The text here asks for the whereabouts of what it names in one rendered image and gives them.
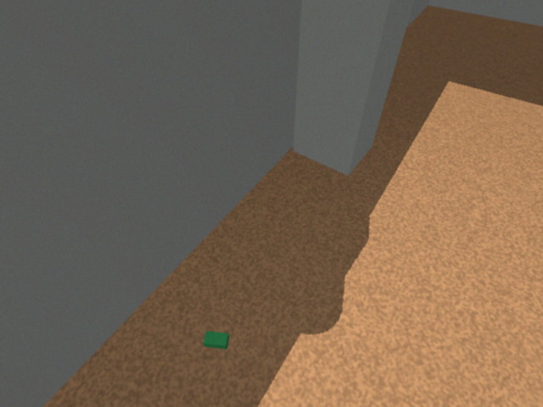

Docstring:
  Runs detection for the small box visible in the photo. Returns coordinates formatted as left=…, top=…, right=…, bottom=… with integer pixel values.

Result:
left=204, top=331, right=229, bottom=349

